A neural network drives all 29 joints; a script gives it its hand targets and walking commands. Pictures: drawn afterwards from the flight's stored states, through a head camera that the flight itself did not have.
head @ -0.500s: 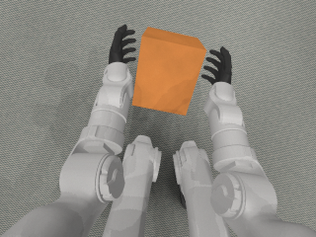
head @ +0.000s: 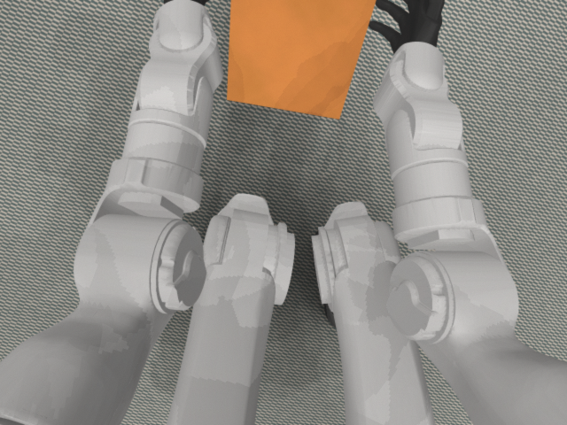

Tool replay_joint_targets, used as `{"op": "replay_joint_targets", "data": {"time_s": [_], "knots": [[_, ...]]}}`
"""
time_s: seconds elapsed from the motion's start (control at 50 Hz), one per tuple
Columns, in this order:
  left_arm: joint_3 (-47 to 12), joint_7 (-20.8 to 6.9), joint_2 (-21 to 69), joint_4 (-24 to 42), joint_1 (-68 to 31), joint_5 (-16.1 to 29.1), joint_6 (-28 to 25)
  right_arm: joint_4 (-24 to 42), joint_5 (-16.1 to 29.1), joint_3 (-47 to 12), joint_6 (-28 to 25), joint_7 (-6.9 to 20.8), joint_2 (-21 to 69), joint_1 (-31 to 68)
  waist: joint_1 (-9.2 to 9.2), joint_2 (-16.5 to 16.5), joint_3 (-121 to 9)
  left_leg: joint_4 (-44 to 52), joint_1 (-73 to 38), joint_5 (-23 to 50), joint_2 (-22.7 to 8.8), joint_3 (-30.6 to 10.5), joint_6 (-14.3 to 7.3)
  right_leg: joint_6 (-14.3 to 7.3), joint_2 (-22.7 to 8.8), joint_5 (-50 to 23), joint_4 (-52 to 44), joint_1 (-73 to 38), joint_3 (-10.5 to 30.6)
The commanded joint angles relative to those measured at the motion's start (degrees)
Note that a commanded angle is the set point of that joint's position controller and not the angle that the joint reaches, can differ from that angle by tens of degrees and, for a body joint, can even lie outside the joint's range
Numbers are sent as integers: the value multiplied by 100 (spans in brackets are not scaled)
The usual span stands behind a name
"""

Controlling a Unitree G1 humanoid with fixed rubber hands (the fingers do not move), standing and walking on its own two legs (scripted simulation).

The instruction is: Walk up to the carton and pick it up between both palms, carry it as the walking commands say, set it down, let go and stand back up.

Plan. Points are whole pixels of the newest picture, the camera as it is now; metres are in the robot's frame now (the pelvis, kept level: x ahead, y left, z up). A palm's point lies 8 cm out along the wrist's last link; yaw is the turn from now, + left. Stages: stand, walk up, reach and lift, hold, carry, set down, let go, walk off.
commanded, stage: set down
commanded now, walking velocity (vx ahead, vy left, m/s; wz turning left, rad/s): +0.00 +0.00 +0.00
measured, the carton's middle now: (297, 16) +0.58 +0.03 -0.27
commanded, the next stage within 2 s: none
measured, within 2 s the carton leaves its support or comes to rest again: rests again in 1.96 s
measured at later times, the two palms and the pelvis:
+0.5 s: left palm out of the picture +0.57 +0.15 -0.16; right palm (419, 20) +0.55 -0.10 -0.17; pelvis +0.03 +0.00 -0.02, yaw -2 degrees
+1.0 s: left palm out of the picture +0.58 +0.15 -0.17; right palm (418, 14) +0.56 -0.10 -0.18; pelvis +0.05 +0.00 -0.03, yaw -2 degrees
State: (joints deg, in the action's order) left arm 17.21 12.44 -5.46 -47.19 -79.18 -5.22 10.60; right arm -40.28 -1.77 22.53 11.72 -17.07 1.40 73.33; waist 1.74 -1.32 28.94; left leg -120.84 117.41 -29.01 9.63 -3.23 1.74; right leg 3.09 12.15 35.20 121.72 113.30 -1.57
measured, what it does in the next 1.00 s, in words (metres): stands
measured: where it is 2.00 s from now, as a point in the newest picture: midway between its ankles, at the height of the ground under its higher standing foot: (284, 285)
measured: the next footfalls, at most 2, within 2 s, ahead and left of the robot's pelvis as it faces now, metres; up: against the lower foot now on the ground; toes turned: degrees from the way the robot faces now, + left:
none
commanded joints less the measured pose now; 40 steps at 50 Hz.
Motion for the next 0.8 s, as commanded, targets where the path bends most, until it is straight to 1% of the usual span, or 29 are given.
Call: {"op": "replay_joint_targets", "data": {"time_s": [0.0, 0.04, 0.06, 0.08, 0.1, 0.12, 0.16, 0.22, 0.24, 0.3, 0.34, 0.38, 0.44, 0.5, 0.54, 0.62, 0.66, 0.78], "knots": [[-1478, -2054, 5437, -1501, -2042, -437, 380, -421, -217, -2269, -13, 1946, 4726, 4067, -128, 303, -7531, 984, -2326, 558, -136, 276, -347, -123, -57, -772, -1281, -1351, 101], [-1404, -2082, 5440, -1412, -2311, -411, 286, -147, -28, -2362, -158, 1963, 4618, 4572, 68, 313, -7481, 864, -2335, 980, -171, 268, -333, -58, -115, -1115, -1175, -1224, 154], [-1318, -2090, 5372, -1613, -2298, -465, 302, -304, -54, -2305, -172, 1953, 4519, 4617, 89, 311, -7310, 884, -2267, 864, -177, 255, -329, -60, -166, -1018, -1171, -1125, 138], [-1122, -2101, 5233, -1849, -2172, -595, 335, -569, -184, -2106, -153, 1951, 4359, 4501, 62, 295, -6984, 931, -2079, 564, -171, 239, -345, -85, -200, -750, -1187, -934, 104], [-838, -2111, 5015, -2004, -2128, -774, 352, -882, -392, -1812, -111, 1973, 4201, 4314, 82, 255, -6578, 972, -1764, 247, -171, 204, -377, -141, -215, -418, -1185, -675, 91], [-622, -2124, 4857, -2051, -2058, -914, 334, -1102, -586, -1596, -72, 1998, 4157, 4032, 72, 158, -6364, 988, -1643, 150, -168, 178, -404, -160, -210, -297, -1199, -530, 72], [-436, -2122, 4656, -2008, -2070, -948, 255, -1260, -767, -1367, -63, 2045, 4060, 3702, -4, -8, -6178, 922, -1517, 217, -154, 181, -410, -163, -171, -354, -1144, -304, -2], [-314, -2120, 4415, -2083, -1950, -880, 192, -1346, -863, -1256, -83, 2072, 3933, 3437, -5, -213, -6188, 855, -1535, 470, -140, 177, -397, -141, -190, -574, -1093, -203, -64], [-263, -2121, 4356, -2103, -1902, -876, 178, -1322, -901, -1210, -86, 2083, 3911, 3380, -52, -245, -6203, 835, -1569, 519, -136, 140, -406, -147, -185, -619, -1069, -138, -74], [-297, -2101, 4237, -2032, -1810, -836, 116, -1329, -967, -1120, -110, 2109, 3864, 3005, -88, -193, -6291, 768, -1698, 909, -129, 105, -364, -148, -199, -1030, -1005, -88, -37], [-379, -2092, 4184, -2023, -1667, -832, 88, -1414, -994, -1090, -132, 2122, 3825, 2766, -61, -93, -6298, 751, -1812, 1173, -133, 79, -329, -143, -206, -1258, -951, -2, -11], [-421, -2089, 4132, -2028, -1477, -862, 67, -1460, -998, -1090, -155, 2132, 3808, 2589, 11, -16, -6276, 725, -1857, 1362, -127, 62, -324, -144, -200, -1397, -902, 76, 20], [-445, -2102, 4078, -2050, -1179, -881, 48, -1525, -996, -1127, -185, 2126, 3781, 2344, 79, 13, -6281, 680, -1865, 1582, -122, 42, -332, -132, -181, -1594, -855, 95, 59], [-504, -2124, 4043, -2037, -957, -851, 19, -1556, -970, -1229, -221, 2107, 3815, 2139, 110, 3, -6304, 617, -1830, 1779, -111, 17, -347, -117, -166, -1816, -815, 33, 107], [-566, -2139, 4040, -2052, -860, -803, -2, -1601, -951, -1303, -254, 2093, 3818, 2010, 97, -16, -6297, 584, -1768, 1876, -108, -8, -355, -113, -159, -1950, -787, 7, 138], [-644, -2156, 4014, -2066, -689, -750, -44, -1618, -906, -1427, -320, 2068, 3798, 1832, 111, -2, -6229, 514, -1632, 1968, -110, -20, -363, -112, -157, -2115, -764, -41, 200], [-631, -2163, 3966, -2139, -609, -742, -54, -1652, -901, -1459, -342, 2050, 3769, 1785, 130, -20, -6136, 496, -1521, 1921, -111, -28, -376, -108, -162, -2126, -763, -31, 222], [-539, -2187, 3798, -2288, -578, -748, -53, -1727, -911, -1445, -362, 2024, 3559, 1705, 95, -30, -5892, 418, -1280, 1677, -144, -24, -399, -119, -184, -2020, -748, -10, 254]]}}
